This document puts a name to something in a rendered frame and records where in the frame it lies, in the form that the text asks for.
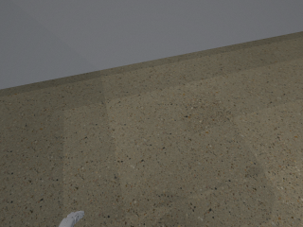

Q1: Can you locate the left robot hand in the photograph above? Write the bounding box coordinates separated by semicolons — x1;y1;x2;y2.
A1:
58;210;84;227

